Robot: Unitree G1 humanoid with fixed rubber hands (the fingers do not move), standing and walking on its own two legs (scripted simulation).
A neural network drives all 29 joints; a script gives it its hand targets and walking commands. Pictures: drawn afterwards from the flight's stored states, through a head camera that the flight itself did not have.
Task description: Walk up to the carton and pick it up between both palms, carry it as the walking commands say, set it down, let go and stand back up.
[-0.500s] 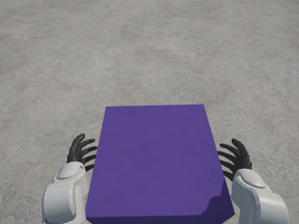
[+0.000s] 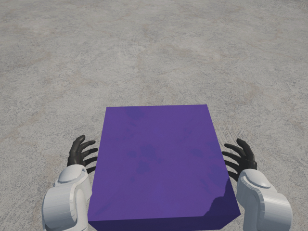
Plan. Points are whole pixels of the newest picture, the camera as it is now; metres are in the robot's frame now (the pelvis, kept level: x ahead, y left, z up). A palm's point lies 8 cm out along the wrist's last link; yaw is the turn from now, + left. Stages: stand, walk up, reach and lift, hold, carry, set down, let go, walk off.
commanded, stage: carry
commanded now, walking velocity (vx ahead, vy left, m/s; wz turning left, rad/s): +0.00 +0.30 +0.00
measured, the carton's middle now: (159, 164) +0.30 +0.01 +0.01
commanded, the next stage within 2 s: none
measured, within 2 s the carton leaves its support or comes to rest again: neither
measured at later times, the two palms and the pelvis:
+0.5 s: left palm out of the picture +0.17 +0.42 +0.07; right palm (137, 194) +0.19 +0.06 +0.09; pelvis -0.06 +0.21 +0.01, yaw +1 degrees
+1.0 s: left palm out of the picture +0.13 +0.63 +0.08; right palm (18, 222) +0.13 +0.26 +0.09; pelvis -0.11 +0.43 +0.00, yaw +1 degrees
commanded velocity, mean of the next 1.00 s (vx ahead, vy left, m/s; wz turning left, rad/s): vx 0.00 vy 0.30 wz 0.00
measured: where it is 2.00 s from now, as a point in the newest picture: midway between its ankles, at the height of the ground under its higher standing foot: outside the picture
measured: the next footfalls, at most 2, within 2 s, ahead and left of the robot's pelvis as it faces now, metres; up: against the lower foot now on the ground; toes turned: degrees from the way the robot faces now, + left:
left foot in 0.30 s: +0.07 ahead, +0.30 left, +0.00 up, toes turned +8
right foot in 0.64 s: -0.06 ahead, +0.18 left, +0.00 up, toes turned -10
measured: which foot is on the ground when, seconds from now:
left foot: down 0.00-0.02, up 0.04-0.28, down 0.30-0.64, up 0.66-0.88, down 0.90-1.00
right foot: down 0.00-0.32, up 0.34-0.62, down 0.64-0.92, up 0.94-1.00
